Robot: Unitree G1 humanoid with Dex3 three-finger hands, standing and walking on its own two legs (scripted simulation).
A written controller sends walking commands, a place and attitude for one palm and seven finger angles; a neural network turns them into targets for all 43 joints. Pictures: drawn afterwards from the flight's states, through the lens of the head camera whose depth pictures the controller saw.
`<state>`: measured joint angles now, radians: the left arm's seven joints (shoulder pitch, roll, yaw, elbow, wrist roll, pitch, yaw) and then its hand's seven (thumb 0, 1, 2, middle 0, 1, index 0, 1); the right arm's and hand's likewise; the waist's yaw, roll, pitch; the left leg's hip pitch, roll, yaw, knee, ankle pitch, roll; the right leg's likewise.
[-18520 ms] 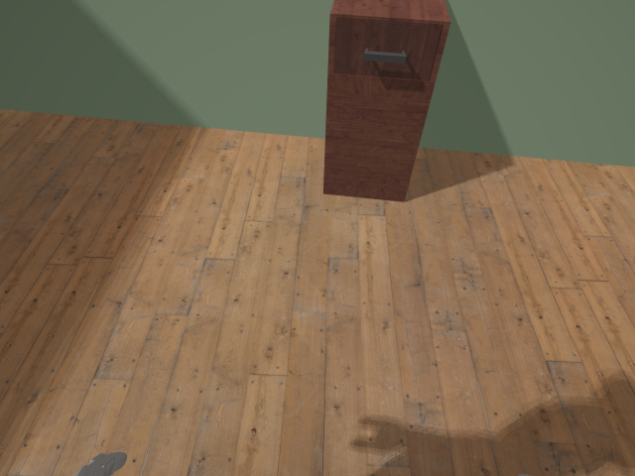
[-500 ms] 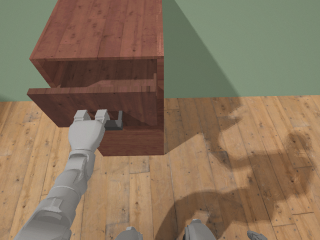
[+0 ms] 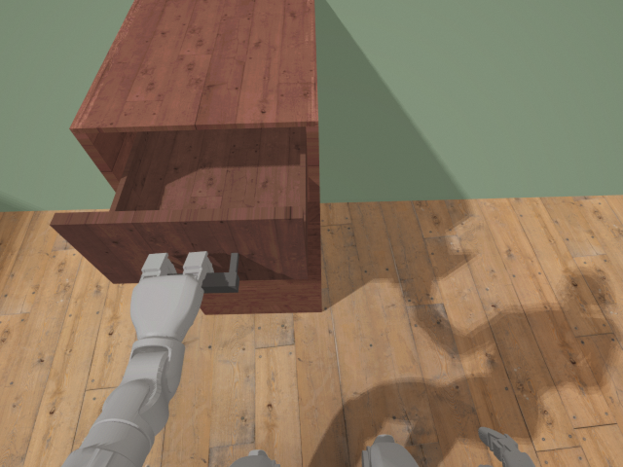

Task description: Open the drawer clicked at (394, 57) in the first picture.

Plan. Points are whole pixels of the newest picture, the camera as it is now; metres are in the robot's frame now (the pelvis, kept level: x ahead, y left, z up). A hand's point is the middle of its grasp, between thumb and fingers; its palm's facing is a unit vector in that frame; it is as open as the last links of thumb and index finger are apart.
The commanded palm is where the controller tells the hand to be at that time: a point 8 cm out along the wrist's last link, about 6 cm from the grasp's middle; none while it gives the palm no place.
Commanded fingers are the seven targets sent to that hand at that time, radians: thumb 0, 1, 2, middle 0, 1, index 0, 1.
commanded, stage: pull the drawer open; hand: left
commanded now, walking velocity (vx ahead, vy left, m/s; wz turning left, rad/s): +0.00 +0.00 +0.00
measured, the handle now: (192, 271) +0.39 +0.19 -0.03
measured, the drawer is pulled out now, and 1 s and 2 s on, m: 0.17 0.30 0.30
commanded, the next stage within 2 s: open the thumb to release the handle in 1.54 s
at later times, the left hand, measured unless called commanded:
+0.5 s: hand (176, 361) +0.26 +0.20 -0.05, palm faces -0.03 -0.06 -1.00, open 5.8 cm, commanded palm +0.23 +0.20 +0.00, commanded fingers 0.00 0.90 0.90 -0.40 -1.35 -0.40 -1.35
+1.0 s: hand (168, 409) +0.20 +0.19 -0.05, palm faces -0.03 -0.07 -1.00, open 5.8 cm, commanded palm +0.17 +0.19 +0.00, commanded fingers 0.00 0.90 0.90 -0.40 -1.35 -0.40 -1.35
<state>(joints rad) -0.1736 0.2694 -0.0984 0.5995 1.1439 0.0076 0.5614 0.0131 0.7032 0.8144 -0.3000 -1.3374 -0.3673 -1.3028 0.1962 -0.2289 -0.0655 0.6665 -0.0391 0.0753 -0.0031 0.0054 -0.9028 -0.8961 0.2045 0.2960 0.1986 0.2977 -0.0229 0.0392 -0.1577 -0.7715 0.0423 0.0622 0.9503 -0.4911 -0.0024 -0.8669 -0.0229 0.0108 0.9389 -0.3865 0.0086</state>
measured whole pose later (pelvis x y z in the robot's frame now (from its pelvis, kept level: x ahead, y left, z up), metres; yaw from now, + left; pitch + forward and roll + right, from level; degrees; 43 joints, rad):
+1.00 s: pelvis +0.00 -0.02 -0.01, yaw +1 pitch +15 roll +1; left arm 0.35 0.26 -0.13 0.15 1.15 0.02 0.59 0.03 0.69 0.80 -0.29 -1.31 -0.41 -1.33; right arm 0.11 -0.21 -0.03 0.59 -0.07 0.04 0.02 0.01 -0.90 -0.90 0.20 0.30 0.20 0.30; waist 0.03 0.03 -0.16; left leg -0.76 0.05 0.04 1.03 -0.53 -0.03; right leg -0.87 -0.02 0.00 1.04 -0.45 -0.02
